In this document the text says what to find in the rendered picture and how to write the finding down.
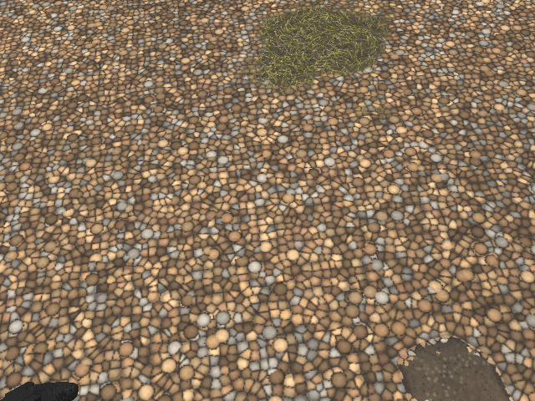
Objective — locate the left robot hand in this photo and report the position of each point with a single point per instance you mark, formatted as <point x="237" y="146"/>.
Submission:
<point x="59" y="391"/>

